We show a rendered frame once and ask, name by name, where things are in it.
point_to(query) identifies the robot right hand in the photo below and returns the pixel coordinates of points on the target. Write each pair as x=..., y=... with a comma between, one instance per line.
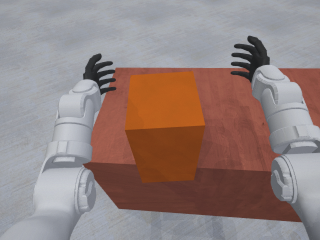
x=257, y=59

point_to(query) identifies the robot right upper arm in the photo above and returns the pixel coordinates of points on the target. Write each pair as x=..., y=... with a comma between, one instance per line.
x=295, y=178

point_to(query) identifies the robot left forearm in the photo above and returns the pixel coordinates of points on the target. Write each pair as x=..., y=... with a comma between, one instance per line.
x=71, y=141

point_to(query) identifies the robot left hand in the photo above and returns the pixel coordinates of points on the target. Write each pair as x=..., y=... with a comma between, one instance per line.
x=91, y=73

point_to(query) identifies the robot left upper arm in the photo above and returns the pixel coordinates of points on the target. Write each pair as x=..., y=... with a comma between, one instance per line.
x=61, y=196

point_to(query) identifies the pedestal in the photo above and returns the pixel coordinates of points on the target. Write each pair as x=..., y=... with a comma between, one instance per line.
x=234, y=168

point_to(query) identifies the robot right forearm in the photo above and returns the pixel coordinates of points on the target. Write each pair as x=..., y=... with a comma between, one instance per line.
x=291, y=128

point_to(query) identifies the carton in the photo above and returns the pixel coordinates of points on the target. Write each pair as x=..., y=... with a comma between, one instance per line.
x=164, y=125

